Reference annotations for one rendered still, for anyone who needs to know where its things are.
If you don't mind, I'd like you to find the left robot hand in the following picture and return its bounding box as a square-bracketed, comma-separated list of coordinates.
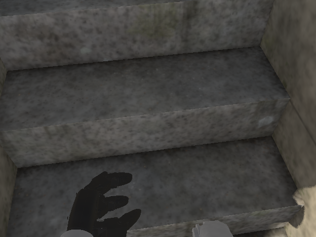
[66, 171, 141, 237]

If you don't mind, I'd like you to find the right robot thigh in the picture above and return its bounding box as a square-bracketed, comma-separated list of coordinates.
[192, 220, 233, 237]

